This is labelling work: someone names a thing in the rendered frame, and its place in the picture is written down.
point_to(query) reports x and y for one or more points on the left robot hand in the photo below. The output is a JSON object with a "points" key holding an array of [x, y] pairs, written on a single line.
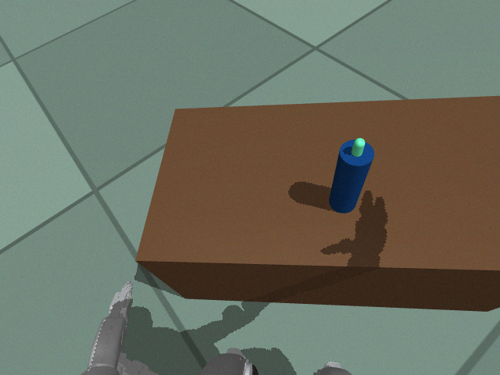
{"points": [[107, 349]]}

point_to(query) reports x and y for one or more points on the bottle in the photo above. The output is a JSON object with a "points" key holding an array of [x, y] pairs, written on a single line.
{"points": [[353, 164]]}

